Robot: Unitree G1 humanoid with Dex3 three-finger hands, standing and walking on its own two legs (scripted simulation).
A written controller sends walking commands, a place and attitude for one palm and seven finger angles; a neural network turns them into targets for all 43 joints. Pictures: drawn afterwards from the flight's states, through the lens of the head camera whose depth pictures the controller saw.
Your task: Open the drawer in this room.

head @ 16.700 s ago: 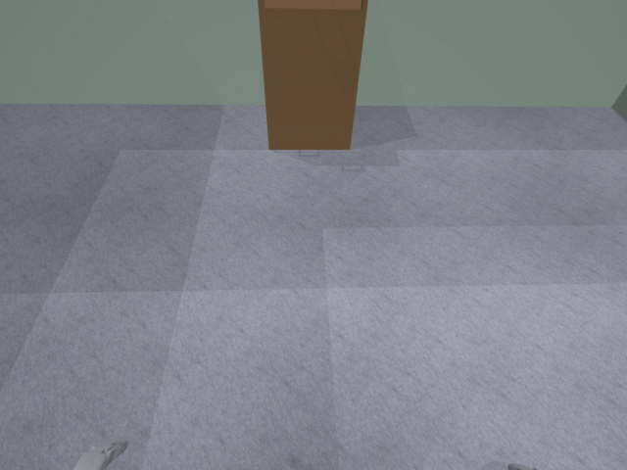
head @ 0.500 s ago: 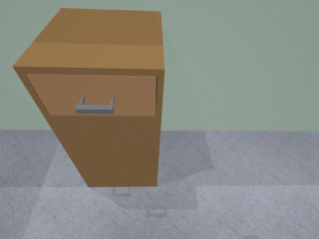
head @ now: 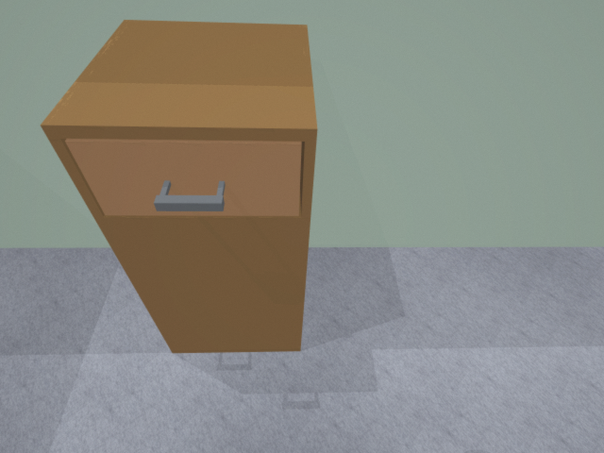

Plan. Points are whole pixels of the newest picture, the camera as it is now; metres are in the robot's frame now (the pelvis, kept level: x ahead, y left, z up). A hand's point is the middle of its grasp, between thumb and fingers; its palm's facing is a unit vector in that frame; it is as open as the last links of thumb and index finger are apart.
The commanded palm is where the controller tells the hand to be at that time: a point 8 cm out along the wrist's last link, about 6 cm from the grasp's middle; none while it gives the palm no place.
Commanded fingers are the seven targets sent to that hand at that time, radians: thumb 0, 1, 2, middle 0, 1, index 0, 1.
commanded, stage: raise the hand with hooked fingers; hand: left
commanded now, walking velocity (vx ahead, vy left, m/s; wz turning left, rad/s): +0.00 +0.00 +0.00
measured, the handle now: (192, 194) +0.52 +0.23 +0.01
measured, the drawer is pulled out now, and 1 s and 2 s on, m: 0.00 0.00 0.00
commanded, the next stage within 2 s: move the hooked fingers above the handle in 1.94 s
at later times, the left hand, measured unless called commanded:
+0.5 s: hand (185, 452) +0.14 +0.16 -0.06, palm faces -0.05 -0.20 -0.98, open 8.8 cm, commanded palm +0.13 +0.20 +0.01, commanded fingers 0.00 0.34 0.66 -0.24 -0.66 -0.24 -0.66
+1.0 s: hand (179, 337) +0.25 +0.17 +0.03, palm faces +0.05 -0.09 -0.99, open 11.8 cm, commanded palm +0.22 +0.19 +0.10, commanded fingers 0.00 -0.24 0.41 -0.28 -1.03 -0.28 -1.03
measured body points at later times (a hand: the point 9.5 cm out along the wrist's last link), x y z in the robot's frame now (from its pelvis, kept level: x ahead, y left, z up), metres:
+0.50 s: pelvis -0.05 -0.04 -0.03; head -0.03 -0.06 +0.42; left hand +0.14 +0.16 +0.00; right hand +0.19 -0.27 -0.09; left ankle -0.04 +0.07 -0.74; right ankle -0.02 -0.09 -0.74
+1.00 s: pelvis -0.01 -0.04 -0.01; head +0.02 -0.08 +0.43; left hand +0.24 +0.18 +0.09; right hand +0.16 -0.28 -0.13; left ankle -0.04 +0.09 -0.74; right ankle -0.02 -0.09 -0.74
